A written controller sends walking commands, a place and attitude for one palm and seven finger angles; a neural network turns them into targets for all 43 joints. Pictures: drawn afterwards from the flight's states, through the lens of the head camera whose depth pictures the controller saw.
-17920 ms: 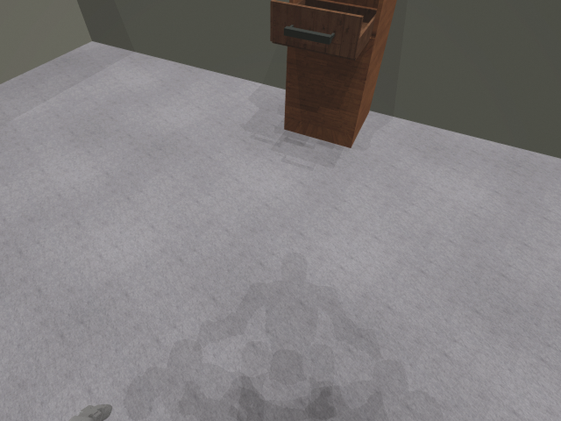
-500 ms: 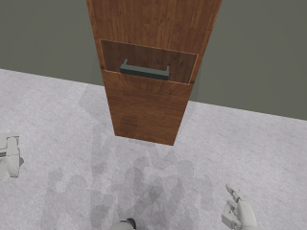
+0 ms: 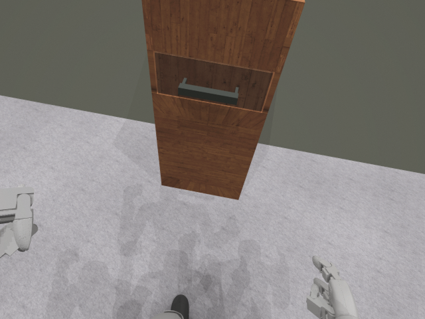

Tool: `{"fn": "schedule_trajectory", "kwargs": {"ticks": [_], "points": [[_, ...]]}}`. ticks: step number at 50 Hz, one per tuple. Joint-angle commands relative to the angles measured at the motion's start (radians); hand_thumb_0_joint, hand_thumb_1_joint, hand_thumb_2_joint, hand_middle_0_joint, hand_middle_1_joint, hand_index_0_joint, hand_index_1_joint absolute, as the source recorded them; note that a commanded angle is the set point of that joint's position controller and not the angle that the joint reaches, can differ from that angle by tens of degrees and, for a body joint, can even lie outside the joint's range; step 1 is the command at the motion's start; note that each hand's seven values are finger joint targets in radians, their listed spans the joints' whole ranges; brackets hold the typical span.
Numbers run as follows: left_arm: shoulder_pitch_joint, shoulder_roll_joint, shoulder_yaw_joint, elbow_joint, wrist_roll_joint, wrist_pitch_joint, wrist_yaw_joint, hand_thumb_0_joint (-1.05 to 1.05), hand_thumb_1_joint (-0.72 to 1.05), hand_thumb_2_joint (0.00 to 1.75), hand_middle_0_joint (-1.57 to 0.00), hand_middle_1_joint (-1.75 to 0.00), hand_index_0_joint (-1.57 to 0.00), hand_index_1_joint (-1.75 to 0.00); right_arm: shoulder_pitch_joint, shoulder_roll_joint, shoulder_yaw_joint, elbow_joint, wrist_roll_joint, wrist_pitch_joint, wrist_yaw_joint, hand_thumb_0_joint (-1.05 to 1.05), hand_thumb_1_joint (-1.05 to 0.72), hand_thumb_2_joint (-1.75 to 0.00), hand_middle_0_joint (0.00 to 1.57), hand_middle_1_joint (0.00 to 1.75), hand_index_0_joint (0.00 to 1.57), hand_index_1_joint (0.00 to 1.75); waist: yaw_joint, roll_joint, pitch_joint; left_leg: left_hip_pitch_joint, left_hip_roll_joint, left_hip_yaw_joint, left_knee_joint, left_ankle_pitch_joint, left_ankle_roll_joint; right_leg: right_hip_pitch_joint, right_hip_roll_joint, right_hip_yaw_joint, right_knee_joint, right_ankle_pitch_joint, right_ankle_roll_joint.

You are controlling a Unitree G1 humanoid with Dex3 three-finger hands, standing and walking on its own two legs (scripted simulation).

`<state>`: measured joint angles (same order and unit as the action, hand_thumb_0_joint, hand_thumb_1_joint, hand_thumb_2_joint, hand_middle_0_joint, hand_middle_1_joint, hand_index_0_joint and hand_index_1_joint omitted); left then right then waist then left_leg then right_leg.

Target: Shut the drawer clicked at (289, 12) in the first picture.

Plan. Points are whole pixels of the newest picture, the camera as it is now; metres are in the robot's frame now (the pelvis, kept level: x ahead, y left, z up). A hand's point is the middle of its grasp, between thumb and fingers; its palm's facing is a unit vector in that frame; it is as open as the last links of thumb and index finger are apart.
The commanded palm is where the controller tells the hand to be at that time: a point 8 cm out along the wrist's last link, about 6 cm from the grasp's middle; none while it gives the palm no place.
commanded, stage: stop stepping back and stand still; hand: left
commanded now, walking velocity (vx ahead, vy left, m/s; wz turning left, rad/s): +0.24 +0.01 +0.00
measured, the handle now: (209, 89) +0.80 +0.07 -0.05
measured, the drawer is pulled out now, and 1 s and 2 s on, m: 0.00 0.00 0.00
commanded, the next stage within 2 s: let the arm hang, fingers relaxed in 0.78 s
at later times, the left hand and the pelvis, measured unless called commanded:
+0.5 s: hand out of the picture +0.12 +0.27 +0.18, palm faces +0.35 -0.85 -0.39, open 3.2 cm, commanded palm +0.09 +0.31 +0.19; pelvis -0.07 +0.04 +0.00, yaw -5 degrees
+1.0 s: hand (48, 300) +0.14 +0.27 +0.01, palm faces +0.19 -0.88 -0.43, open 3.1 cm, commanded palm none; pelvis -0.09 +0.03 -0.02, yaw +0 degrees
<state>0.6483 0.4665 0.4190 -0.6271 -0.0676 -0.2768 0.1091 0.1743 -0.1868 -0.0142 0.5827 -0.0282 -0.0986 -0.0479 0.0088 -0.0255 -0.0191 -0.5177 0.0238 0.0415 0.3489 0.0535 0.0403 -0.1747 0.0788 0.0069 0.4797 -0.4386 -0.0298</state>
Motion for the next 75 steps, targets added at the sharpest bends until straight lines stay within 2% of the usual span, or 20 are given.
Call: {"fn": "schedule_trajectory", "kwargs": {"ticks": [1,3,6,9,14,18,23,25,27,34,38,43,44,47,49,51,54,57,64,75], "points": [[-0.078,0.197,0.132,-0.235,-0.001,-0.079,0.053,0.0,0.9,0.9,-1.4,-1.6,-1.4,-1.6,-0.01,-0.13,-0.04,-0.096,-0.013,-0.041,-0.011,0.0,-0.9,-0.9,0.2,0.3,0.2,0.3,-0.039,-0.027,-0.123,0.523,0.002,-0.007,0.332,-0.272,-0.068,-0.444,-0.301,0.193,-0.349,0.068,-0.092],[-0.068,0.107,0.052,-0.158,0.012,-0.027,0.045,0.0,0.9,0.9,-1.4,-1.6,-1.4,-1.6,-0.027,-0.146,-0.06,-0.088,0.014,-0.047,-0.026,0.0,-0.9,-0.9,0.2,0.3,0.2,0.3,-0.04,-0.107,-0.064,0.493,-0.013,-0.048,0.453,-0.289,-0.057,-0.505,-0.275,0.164,-0.291,-0.095,-0.107],[-0.103,0.098,0.052,-0.129,0.02,0.006,0.045,0.0,0.9,0.9,-1.4,-1.6,-1.4,-1.6,-0.053,-0.15,-0.016,-0.1,0.014,-0.067,-0.053,0.0,-0.9,-0.9,0.2,0.3,0.2,0.3,-0.038,0.151,0.053,0.37,0.079,-0.157,0.028,-0.304,-0.018,-0.324,-0.098,0.038,-0.106,0.028,-0.002],[-0.123,0.113,0.074,-0.154,0.03,-0.008,0.051,0.0,0.9,0.9,-1.4,-1.6,-1.4,-1.6,-0.077,-0.151,0.001,-0.111,0.002,-0.102,-0.061,0.0,-0.9,-0.9,0.2,0.3,0.2,0.3,-0.011,0.316,-0.001,0.15,0.217,-0.436,-0.373,-0.899,-0.039,-0.074,0.021,-0.001,0.188,-0.066,0.019],[0.017,0.087,0.05,-0.177,0.03,0.037,0.047,0.0,0.9,0.9,-1.4,-1.6,-1.4,-1.6,-0.059,-0.135,-0.009,-0.132,-0.005,-0.095,-0.037,0.0,-0.9,-0.9,0.2,0.3,0.2,0.3,0.003,0.182,-0.091,0.146,0.087,-0.113,-0.196,-0.638,-0.082,0.113,0.0,-0.052,-0.063,-0.023,-0.001],[-0.03,0.118,0.085,-0.191,0.018,0.045,0.042,0.0,0.9,0.9,-1.4,-1.6,-1.4,-1.6,-0.023,-0.123,-0.03,-0.093,-0.008,-0.037,-0.028,0.0,-0.9,-0.9,0.2,0.3,0.2,0.3,-0.016,-0.166,-0.038,0.215,-0.031,-0.031,0.56,-0.352,-0.064,-0.305,-0.366,0.325,-0.352,-0.308,-0.187],[-0.187,0.058,0.024,-0.07,0.04,0.043,0.074,0.0,0.9,0.9,-1.4,-1.6,-1.4,-1.6,-0.022,-0.133,-0.009,-0.066,0.012,-0.054,-0.054,0.0,-0.9,-0.9,0.2,0.3,0.2,0.3,-0.049,0.04,0.085,0.284,0.026,-0.02,0.16,-0.472,-0.006,-0.329,-0.234,0.081,-0.104,-0.257,-0.074],[-0.244,0.064,0.017,-0.138,0.045,0.02,0.077,0.0,0.9,0.9,-1.4,-1.6,-1.4,-1.6,-0.019,-0.17,-0.008,-0.094,0.02,-0.088,-0.066,0.0,-0.9,-0.9,0.2,0.3,0.2,0.3,-0.043,0.307,0.095,0.286,0.232,-0.415,-0.117,-0.603,0.092,-0.337,-0.066,-0.055,0.267,-0.072,0.019],[-0.182,0.084,0.041,-0.126,0.048,0.013,0.063,0.0,0.9,0.9,-1.4,-1.6,-1.4,-1.6,-0.035,-0.138,-0.01,-0.087,0.015,-0.107,-0.046,0.0,-0.9,-0.9,0.2,0.3,0.2,0.3,-0.037,0.271,0.027,0.211,0.288,-0.542,-0.247,-0.819,0.113,-0.287,-0.065,0.007,0.494,-0.081,0.022],[0.035,0.093,0.07,-0.181,0.047,0.038,0.065,0.0,0.9,0.9,-1.4,-1.6,-1.4,-1.6,-0.042,-0.141,-0.013,-0.124,0.002,-0.082,-0.021,0.0,-0.9,-0.9,0.2,0.3,0.2,0.3,-0.012,0.26,0.024,-0.033,0.147,-0.174,-0.164,-0.732,0.008,0.137,-0.038,-0.116,0.056,-0.012,-0.004],[-0.086,0.129,0.107,-0.144,0.024,0.038,0.07,0.0,0.9,0.9,-1.4,-1.6,-1.4,-1.6,-0.007,-0.12,-0.03,-0.102,0.008,-0.04,-0.03,0.0,-0.9,-0.9,0.2,0.3,0.2,0.3,-0.021,-0.169,0.01,-0.036,-0.007,-0.013,0.523,-0.43,-0.049,-0.027,-0.406,0.392,-0.315,-0.195,-0.177],[-0.076,0.057,0.047,-0.093,0.027,0.025,0.067,0.0,0.9,0.9,-1.4,-1.6,-1.4,-1.6,-0.026,-0.118,-0.012,-0.073,0.018,-0.063,-0.038,0.0,-0.9,-0.9,0.2,0.3,0.2,0.3,-0.033,-0.043,0.023,0.256,0.016,0.004,0.209,-0.331,-0.023,-0.177,-0.278,0.101,-0.155,-0.011,-0.086],[-0.23,-0.109,-0.326,0.71,0.112,0.168,-0.07,0.0,0.9,0.9,-1.4,-1.6,-1.4,-1.6,0.025,-0.227,-0.069,0.167,0.009,-0.102,0.065,0.0,-0.9,-0.9,0.2,0.3,0.2,0.3,-0.107,0.068,0.014,0.335,0.13,-0.1,0.241,-0.06,-0.001,-0.336,-0.277,-0.108,0.165,0.211,-0.031],[-0.245,-0.206,-0.317,0.747,0.099,0.298,-0.096,0.0,0.9,0.9,-1.28,-1.47,-1.28,-1.47,0.047,-0.206,-0.044,0.068,-0.009,0.041,0.039,0.0,-0.9,-0.9,0.2,0.3,0.2,0.3,-0.037,0.044,-0.002,0.127,0.28,-0.432,0.102,0.171,0.177,-0.273,-0.099,-0.006,0.414,-0.095,0.036],[-0.303,-0.181,-0.321,0.878,0.096,0.282,-0.095,0.0,0.9,0.9,-1.2,-1.38,-1.2,-1.38,0.052,-0.195,-0.031,0.092,-0.024,0.039,0.036,0.0,-0.9,-0.9,0.2,0.3,0.2,0.3,-0.022,0.055,-0.093,0.216,0.24,-0.406,0.115,0.379,0.159,-0.196,-0.089,0.006,0.355,-0.013,0.034],[-0.258,-0.131,-0.32,1.065,0.096,0.274,-0.088,0.0,0.9,0.9,-1.12,-1.3,-1.12,-1.3,0.003,-0.175,-0.029,0.124,-0.007,0.058,0.028,0.0,-0.9,-0.9,0.2,0.3,0.2,0.3,0.03,-0.051,-0.13,0.141,0.114,-0.228,0.222,0.149,0.066,0.044,-0.138,0.063,0.086,0.328,0.03],[-0.372,-0.073,-0.346,1.276,0.095,0.272,-0.088,0.0,0.9,0.9,-1.0,-1.17,-1.0,-1.17,0.013,-0.119,-0.034,0.204,-0.001,0.119,0.028,0.0,-0.9,-0.9,0.2,0.3,0.2,0.3,-0.007,-0.229,0.078,0.101,-0.035,-0.08,0.422,-0.524,-0.029,-0.141,-0.342,0.318,-0.201,0.325,-0.056],[-0.395,-0.125,-0.35,1.409,0.09,0.255,-0.082,0.0,0.9,0.9,-0.88,-1.04,-0.88,-1.04,0.088,-0.064,-0.031,0.293,0.005,0.119,0.023,0.0,-0.9,-0.9,0.2,0.3,0.2,0.3,-0.044,0.039,0.022,0.185,-0.014,-0.061,0.371,-0.444,-0.033,-0.059,-0.302,0.251,-0.133,0.524,-0.124],[-0.373,-0.175,-0.373,1.591,0.073,0.274,-0.079,0.0,0.9,0.9,-0.6,-0.73,-0.6,-0.73,0.137,-0.051,-0.016,0.417,0.008,0.109,0.007,0.0,-0.9,-0.9,0.2,0.3,0.2,0.3,-0.013,0.138,0.018,0.281,0.063,-0.125,0.056,-0.215,0.002,0.002,-0.166,0.1,-0.161,0.306,-0.003],[-0.313,-0.224,-0.389,1.74,0.074,0.273,-0.075,0.0,0.9,0.9,-0.2,-0.3,-0.2,-0.3,0.237,-0.006,-0.01,0.527,0.008,0.109,0.004,0.0,-0.9,-0.9,0.2,0.3,0.2,0.3,-0.015,0.017,0.118,0.28,0.049,-0.106,-0.019,-0.329,0.003,-0.067,-0.164,0.092,-0.236,0.068,-0.03]]}}
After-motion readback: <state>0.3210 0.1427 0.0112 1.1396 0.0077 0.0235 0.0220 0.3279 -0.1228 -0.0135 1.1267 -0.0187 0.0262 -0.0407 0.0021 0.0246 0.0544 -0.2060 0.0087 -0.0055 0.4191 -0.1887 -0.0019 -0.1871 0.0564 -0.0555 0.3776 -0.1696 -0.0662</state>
